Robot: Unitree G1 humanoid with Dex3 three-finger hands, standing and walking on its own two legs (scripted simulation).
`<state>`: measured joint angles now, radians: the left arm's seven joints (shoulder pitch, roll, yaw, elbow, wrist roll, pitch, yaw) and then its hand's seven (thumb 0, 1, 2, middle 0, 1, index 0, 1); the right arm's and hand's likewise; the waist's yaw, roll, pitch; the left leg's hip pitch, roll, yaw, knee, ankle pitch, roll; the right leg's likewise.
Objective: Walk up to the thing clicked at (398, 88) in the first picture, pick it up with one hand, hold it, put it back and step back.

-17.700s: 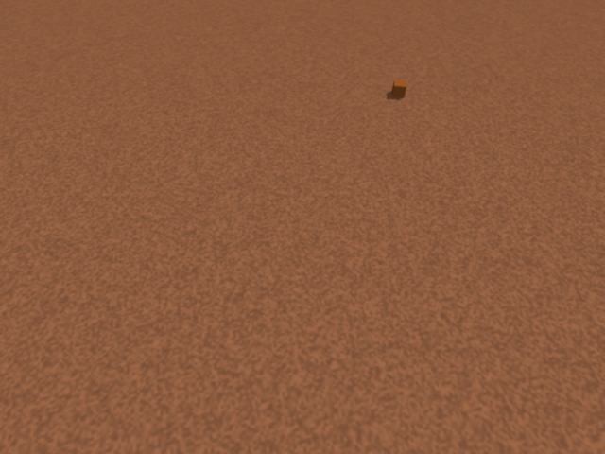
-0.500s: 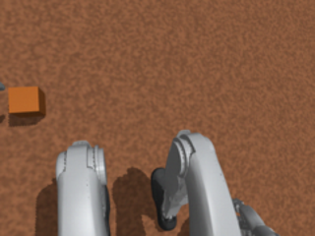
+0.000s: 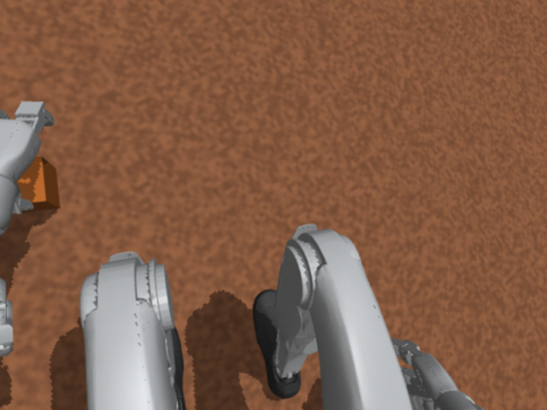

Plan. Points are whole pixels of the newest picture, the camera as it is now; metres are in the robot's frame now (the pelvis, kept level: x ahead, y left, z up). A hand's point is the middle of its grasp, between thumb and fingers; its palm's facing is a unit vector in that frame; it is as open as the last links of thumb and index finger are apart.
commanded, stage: approach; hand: left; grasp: from above
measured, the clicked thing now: (26, 186) +0.45 +0.33 -0.29
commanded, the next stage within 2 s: close in in 0.74 s
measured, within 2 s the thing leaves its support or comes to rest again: neither
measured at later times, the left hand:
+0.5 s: hand out of the picture +0.38 +0.36 -0.20, palm faces -0.57 -0.15 -0.81, open 13.1 cm
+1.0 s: hand (7, 142) +0.46 +0.29 -0.12, palm faces -0.44 +0.00 -0.90, open 13.8 cm
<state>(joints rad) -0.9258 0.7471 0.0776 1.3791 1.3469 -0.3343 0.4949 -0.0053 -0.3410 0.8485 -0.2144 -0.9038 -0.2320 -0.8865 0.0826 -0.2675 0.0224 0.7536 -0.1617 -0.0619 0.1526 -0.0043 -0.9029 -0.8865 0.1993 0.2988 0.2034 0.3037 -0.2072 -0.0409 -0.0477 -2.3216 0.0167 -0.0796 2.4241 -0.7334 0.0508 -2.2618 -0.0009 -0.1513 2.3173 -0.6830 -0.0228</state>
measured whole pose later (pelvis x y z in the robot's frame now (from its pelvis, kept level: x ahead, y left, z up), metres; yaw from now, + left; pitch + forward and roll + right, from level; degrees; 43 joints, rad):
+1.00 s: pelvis -0.01 +0.00 +0.03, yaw +1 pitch +36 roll -7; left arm -1.03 0.69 0.00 1.48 1.26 -0.13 0.39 0.00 -0.45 0.93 -0.10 -0.99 -0.12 -0.96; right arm 0.08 -0.28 0.06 0.68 -0.10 -0.05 0.16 -0.01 -0.90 -0.89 0.20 0.30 0.20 0.30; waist -0.25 0.02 -0.10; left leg -2.24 0.02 -0.06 2.30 -0.69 0.05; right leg -2.20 0.01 -0.13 2.21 -0.65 -0.02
